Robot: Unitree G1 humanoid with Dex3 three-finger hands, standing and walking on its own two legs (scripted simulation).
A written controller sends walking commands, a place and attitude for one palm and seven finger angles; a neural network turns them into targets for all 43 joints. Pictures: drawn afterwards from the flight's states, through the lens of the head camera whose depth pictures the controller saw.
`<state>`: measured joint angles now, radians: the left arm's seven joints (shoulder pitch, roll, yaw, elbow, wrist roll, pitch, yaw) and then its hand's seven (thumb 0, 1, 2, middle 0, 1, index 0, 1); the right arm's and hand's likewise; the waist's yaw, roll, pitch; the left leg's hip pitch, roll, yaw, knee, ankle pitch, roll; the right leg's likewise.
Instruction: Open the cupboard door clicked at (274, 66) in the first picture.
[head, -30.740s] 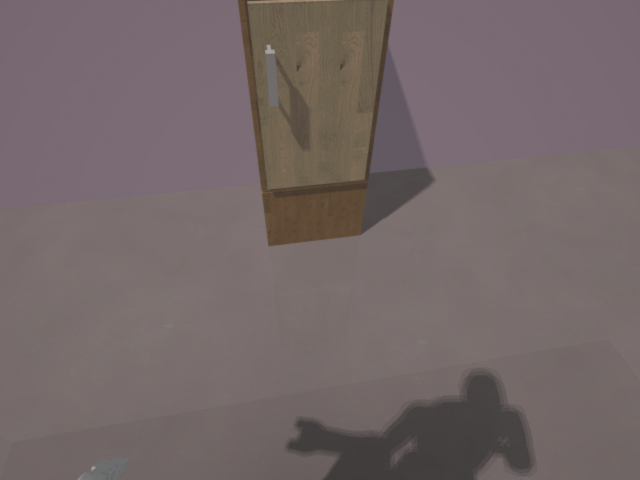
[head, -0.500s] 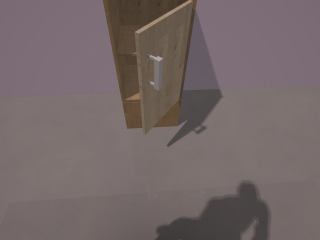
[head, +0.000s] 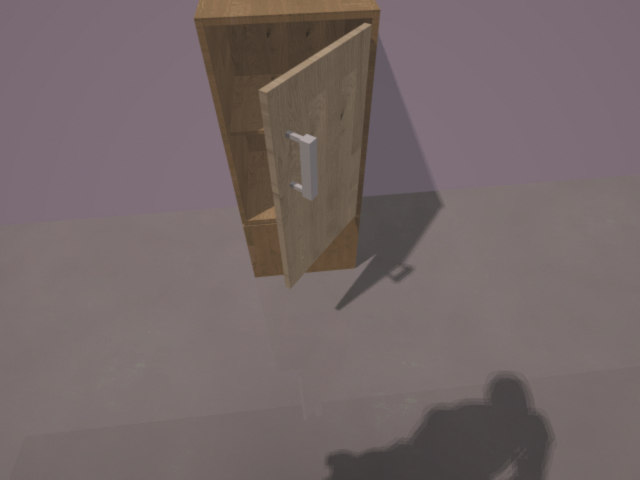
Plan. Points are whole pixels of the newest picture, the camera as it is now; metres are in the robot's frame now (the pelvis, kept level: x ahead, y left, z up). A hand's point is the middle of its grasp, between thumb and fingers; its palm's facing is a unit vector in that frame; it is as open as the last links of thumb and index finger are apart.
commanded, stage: let the arm hang, fingers relaxed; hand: left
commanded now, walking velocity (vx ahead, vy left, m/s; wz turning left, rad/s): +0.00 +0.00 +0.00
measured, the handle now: (300, 165) +0.69 +0.08 -0.02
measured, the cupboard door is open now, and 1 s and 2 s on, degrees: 49 49 49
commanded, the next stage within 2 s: look to check the result in 0.12 s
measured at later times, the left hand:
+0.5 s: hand out of the picture +0.05 +0.20 -0.17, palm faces +0.02 -0.96 -0.27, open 7.4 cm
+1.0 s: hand out of the picture +0.09 +0.19 -0.17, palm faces -0.02 -0.96 -0.27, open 7.4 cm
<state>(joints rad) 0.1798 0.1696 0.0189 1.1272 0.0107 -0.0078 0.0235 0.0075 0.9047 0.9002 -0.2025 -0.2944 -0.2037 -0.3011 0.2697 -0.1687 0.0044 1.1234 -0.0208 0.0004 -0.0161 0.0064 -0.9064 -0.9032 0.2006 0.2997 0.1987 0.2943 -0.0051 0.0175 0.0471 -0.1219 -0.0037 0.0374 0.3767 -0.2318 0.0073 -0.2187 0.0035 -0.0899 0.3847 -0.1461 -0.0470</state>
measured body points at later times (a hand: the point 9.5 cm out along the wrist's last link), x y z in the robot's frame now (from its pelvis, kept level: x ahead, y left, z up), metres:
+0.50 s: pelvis +0.02 -0.01 +0.00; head +0.05 -0.02 +0.45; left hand +0.05 +0.25 -0.15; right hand +0.04 -0.25 -0.16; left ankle -0.02 +0.11 -0.74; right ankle +0.04 -0.09 -0.74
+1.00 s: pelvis +0.03 -0.01 +0.00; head +0.06 -0.02 +0.45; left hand +0.09 +0.24 -0.15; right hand +0.06 -0.26 -0.16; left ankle -0.02 +0.11 -0.74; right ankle +0.04 -0.09 -0.74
